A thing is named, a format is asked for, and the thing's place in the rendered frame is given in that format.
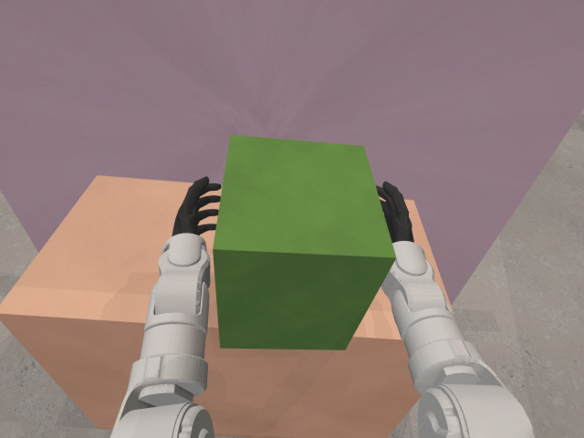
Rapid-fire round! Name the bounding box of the robot left forearm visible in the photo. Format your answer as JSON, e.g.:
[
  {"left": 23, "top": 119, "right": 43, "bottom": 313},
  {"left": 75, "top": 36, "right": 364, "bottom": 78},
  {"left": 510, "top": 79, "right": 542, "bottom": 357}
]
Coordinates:
[{"left": 110, "top": 233, "right": 210, "bottom": 438}]

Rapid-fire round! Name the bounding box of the robot left upper arm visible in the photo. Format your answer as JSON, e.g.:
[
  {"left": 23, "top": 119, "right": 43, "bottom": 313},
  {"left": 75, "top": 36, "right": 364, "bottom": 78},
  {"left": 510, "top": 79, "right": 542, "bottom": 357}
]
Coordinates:
[{"left": 111, "top": 402, "right": 214, "bottom": 438}]

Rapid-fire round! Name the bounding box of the robot right hand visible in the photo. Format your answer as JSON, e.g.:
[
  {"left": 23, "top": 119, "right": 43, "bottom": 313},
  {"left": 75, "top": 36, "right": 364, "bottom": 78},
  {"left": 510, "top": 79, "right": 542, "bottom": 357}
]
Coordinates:
[{"left": 376, "top": 182, "right": 414, "bottom": 243}]

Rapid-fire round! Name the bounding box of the carton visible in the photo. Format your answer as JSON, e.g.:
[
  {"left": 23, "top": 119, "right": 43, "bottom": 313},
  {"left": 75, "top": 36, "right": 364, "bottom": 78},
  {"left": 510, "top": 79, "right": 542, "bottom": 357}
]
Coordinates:
[{"left": 213, "top": 135, "right": 397, "bottom": 350}]

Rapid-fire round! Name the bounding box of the pedestal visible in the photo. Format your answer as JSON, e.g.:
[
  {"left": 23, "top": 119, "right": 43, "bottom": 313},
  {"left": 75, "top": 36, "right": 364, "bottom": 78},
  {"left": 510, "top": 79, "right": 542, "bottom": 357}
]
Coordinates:
[{"left": 0, "top": 175, "right": 454, "bottom": 438}]

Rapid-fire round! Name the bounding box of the robot right forearm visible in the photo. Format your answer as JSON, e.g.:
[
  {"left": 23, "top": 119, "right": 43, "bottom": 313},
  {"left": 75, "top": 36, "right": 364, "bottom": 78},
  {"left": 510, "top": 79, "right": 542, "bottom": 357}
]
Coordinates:
[{"left": 381, "top": 241, "right": 535, "bottom": 438}]

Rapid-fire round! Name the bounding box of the robot right upper arm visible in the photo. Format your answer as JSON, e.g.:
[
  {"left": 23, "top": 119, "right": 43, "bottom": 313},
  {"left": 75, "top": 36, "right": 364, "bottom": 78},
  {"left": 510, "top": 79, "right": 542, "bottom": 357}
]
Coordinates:
[{"left": 418, "top": 384, "right": 534, "bottom": 438}]

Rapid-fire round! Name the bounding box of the robot left hand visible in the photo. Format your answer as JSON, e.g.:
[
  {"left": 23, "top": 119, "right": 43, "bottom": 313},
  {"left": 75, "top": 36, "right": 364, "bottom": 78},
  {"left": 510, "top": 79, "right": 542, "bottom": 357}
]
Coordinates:
[{"left": 172, "top": 176, "right": 222, "bottom": 236}]

